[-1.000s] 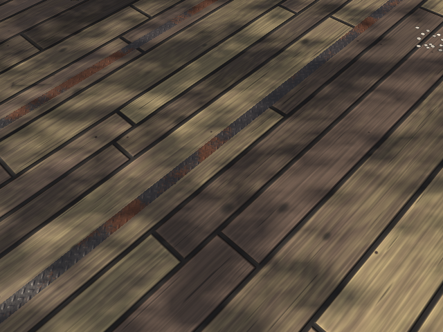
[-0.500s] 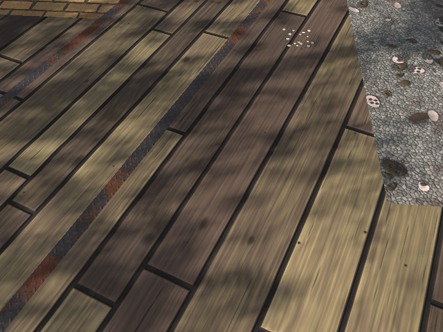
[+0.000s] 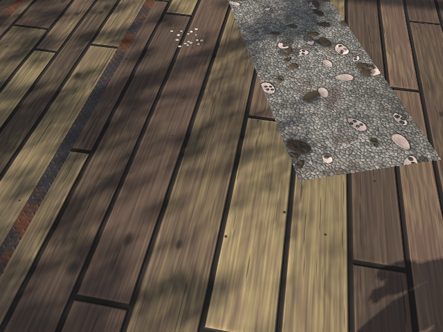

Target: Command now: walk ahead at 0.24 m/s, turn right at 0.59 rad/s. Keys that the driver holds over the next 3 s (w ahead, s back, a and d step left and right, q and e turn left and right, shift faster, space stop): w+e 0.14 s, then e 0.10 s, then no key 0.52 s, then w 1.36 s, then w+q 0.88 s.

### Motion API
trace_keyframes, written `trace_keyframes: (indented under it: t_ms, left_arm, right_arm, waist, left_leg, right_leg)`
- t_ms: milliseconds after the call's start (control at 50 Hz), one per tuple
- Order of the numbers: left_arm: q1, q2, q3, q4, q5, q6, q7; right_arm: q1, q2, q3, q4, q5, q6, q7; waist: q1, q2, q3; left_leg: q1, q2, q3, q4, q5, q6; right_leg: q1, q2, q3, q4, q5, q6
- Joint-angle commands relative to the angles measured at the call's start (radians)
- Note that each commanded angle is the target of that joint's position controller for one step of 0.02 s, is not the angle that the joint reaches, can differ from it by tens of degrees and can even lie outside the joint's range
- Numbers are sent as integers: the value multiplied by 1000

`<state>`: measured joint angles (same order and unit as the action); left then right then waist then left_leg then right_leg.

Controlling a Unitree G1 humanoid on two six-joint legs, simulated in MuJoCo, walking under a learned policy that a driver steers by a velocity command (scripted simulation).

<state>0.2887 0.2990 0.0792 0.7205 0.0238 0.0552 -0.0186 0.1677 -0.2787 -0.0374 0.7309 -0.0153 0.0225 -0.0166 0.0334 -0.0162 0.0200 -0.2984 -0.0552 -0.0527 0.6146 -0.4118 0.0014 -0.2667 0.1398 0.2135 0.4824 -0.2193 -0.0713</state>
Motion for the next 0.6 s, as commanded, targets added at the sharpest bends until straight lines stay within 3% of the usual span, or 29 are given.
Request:
trace_keyframes:
  t_ms: [20, 40, 60, 80, 100, 140, 160, 200, 260, 340, 380, 420, 440, 460, 480, 500, 520, 540, 560, 600]
  left_arm:
    - [-113, 117, 33, -91, -12, -21, 7]
    - [-78, 18, 7, -112, -26, -34, 10]
    - [-128, 94, 18, -119, 11, -42, 15]
    - [-134, 134, 30, -117, 22, -47, 6]
    - [-90, 132, 31, -89, 18, -49, -11]
    - [-38, 117, 29, -49, 18, -43, -37]
    - [-50, 107, 26, -52, 17, -41, -46]
    - [-89, 84, 18, -67, 13, -38, -52]
    - [-151, 57, 5, -92, 12, -32, -54]
    - [-215, 9, -21, -114, 9, -32, -57]
    - [-218, 19, -23, -114, 9, -33, -46]
    - [-138, 42, -17, -90, 15, -46, -29]
    - [-40, 49, -13, -56, 27, -63, -18]
    - [61, 107, -3, -35, 45, -78, -9]
    - [69, 204, 13, -49, 26, -81, 4]
    - [113, 135, 4, -20, -36, -77, 14]
    - [37, 99, -14, -18, -34, -76, 22]
    - [-39, 38, -36, -20, -24, -75, 28]
    - [-90, 20, -46, -23, -20, -74, 35]
    - [-118, 24, -50, -12, -11, -74, 38]
  right_arm:
    - [169, -126, -32, -23, 1, -41, -27]
    - [218, -233, -50, -34, -11, -48, -36]
    - [156, -283, -65, -30, -32, -49, -32]
    - [114, -216, -52, -31, -27, -52, -27]
    - [63, -159, -37, -39, -13, -58, -19]
    - [51, -124, -27, -45, -7, -71, -13]
    - [69, -113, -24, -38, -7, -79, -10]
    - [118, -113, -27, -20, -9, -90, -2]
    - [175, -119, -31, 3, -6, -89, 1]
    - [177, -127, -29, 24, 1, -76, 3]
    - [197, -145, -33, 42, 5, -68, 5]
    - [198, -157, -35, 57, 15, -64, 3]
    - [188, -155, -33, 61, 24, -62, 2]
    - [210, -120, -19, 43, 22, -66, 1]
    - [292, 14, 22, -4, 40, -58, 12]
    - [244, -81, -4, 44, 13, -28, 1]
    - [199, -80, -5, 32, 16, -20, 5]
    - [166, -64, 3, 43, 9, -21, 5]
    - [158, -67, 0, 51, 2, -16, 5]
    - [229, -60, 0, 95, -9, 3, 8]
  waist:
    - [-138, 10, -2]
    - [-132, 238, -74]
    - [-112, 165, 48]
    - [-62, 101, 98]
    - [-31, 103, 104]
    - [-25, 151, 80]
    - [-32, 139, 79]
    - [-47, 107, 78]
    - [-73, 123, 52]
    - [-84, 164, 35]
    - [-90, 187, 14]
    - [-50, 174, -35]
    - [9, 114, -87]
    - [45, 30, -188]
    - [0, -228, -350]
    - [45, -83, -400]
    - [9, -101, -255]
    - [-12, -65, -144]
    - [-38, -74, -87]
    - [-74, -91, -88]
  left_leg:
    - [392, 80, -77, -317, 17, 56]
    - [482, 382, -427, -454, -302, 115]
    - [312, 456, -601, -523, -403, 174]
    - [238, 428, -528, -502, -379, 184]
    - [223, 363, -418, -507, -297, 159]
    - [228, 281, -234, -511, -107, 137]
    - [230, 271, -172, -501, 22, 142]
    - [255, 271, -74, -463, 308, 153]
    - [298, 273, 27, -384, 704, 165]
    - [260, 251, 111, -309, 847, 150]
    - [267, 255, 109, -249, 924, 137]
    - [278, 259, 96, -122, 1001, 122]
    - [243, 230, 127, 14, 945, 95]
    - [87, 204, 145, 189, 646, 58]
    - [-165, 49, 166, 486, -185, 12]
    - [-92, 73, 18, 523, -202, 15]
    - [-132, 81, 12, 542, -190, 16]
    - [-145, 104, 7, 477, -144, 17]
    - [-121, 115, 13, 415, -95, 13]
    - [-11, 93, 41, 351, -31, 2]
  right_leg:
    - [-330, -108, 233, -44, -460, -38]
    - [-433, 23, 5, 292, -455, 21]
    - [-535, 11, -41, 428, -304, 27]
    - [-509, -65, -22, 491, -213, 25]
    - [-484, -78, -43, 520, -150, 36]
    - [-459, -95, -98, 609, -64, 59]
    - [-458, -108, -108, 632, -39, 67]
    - [-472, -123, -131, 635, -15, 85]
    - [-461, -132, -176, 547, -15, 106]
    - [-299, -120, -247, 281, 6, 85]
    - [-205, -94, -288, 177, -6, 60]
    - [-75, -67, -282, 57, 14, 17]
    - [70, -59, -273, -80, 163, -2]
    - [304, -221, -120, -80, 376, -35]
    - [552, -582, 275, -27, 878, -234]
    - [443, -535, 227, -32, 882, -262]
    - [345, -489, 138, -70, 806, -249]
    - [243, -438, 74, -115, 716, -207]
    - [176, -391, 26, -147, 671, -167]
    - [88, -336, -55, -169, 665, -136]
